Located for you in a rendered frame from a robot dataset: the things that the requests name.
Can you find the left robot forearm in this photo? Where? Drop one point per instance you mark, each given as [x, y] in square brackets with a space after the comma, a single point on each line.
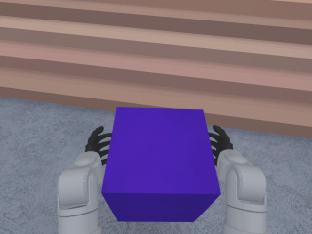
[77, 195]

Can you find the carton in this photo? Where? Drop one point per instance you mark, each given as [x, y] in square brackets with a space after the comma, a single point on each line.
[160, 165]

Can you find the right robot forearm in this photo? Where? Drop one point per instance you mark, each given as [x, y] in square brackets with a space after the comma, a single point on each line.
[245, 195]

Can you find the robot left hand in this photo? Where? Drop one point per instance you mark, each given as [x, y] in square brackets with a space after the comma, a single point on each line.
[94, 144]

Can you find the robot right hand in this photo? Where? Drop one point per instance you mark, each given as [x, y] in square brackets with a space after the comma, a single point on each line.
[223, 142]

